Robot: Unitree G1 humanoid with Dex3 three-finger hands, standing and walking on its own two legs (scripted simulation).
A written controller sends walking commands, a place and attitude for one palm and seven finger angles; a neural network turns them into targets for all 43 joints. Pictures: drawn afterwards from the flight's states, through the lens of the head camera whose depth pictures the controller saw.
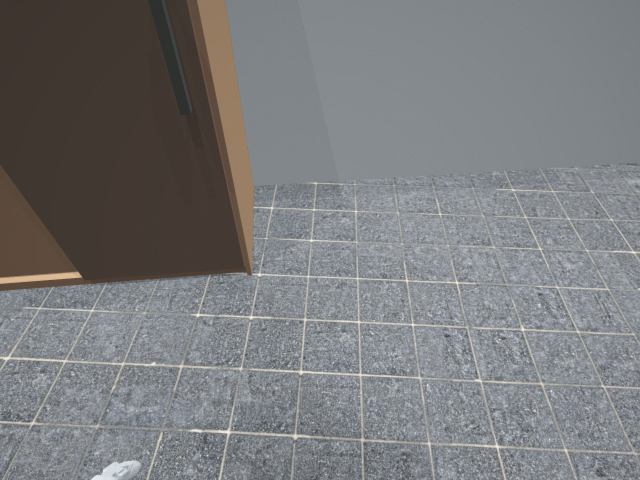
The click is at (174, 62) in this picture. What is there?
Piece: wardrobe's sliding door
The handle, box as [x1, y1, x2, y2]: [148, 0, 191, 114]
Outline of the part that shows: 148,0 180,114 189,114 191,111 191,106 164,0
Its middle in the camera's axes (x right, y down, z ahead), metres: -0.35 -0.45 +0.87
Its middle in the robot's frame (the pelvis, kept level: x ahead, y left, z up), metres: +0.95 +0.40 +0.15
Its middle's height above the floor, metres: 0.92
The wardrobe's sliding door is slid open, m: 0.00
